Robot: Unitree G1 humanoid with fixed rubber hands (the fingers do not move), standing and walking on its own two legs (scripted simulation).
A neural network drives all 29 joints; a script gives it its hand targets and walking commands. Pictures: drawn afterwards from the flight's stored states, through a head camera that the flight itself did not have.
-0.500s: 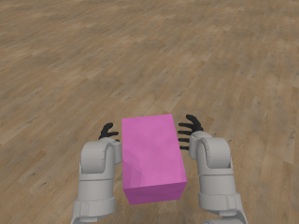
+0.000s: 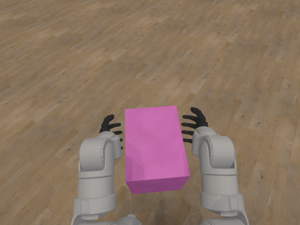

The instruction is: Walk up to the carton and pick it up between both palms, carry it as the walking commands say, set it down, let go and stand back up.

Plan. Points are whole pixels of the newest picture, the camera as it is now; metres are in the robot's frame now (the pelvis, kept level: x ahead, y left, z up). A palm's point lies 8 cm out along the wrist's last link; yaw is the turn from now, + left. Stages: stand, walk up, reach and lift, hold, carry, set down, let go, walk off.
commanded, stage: carry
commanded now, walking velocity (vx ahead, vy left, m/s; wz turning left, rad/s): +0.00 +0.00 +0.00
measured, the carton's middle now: (153, 150) +0.33 +0.01 -0.03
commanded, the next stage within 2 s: none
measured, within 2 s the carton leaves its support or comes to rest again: neither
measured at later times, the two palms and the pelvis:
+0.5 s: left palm (43, 174) +0.22 +0.24 +0.09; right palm (149, 159) +0.25 +0.02 +0.10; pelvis -0.06 +0.11 +0.00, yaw +0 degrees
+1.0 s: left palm (73, 195) +0.18 +0.17 +0.09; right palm (187, 186) +0.19 -0.06 +0.10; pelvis -0.11 +0.06 -0.01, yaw +0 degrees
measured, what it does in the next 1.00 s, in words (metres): walks backwards: left foot, then right foot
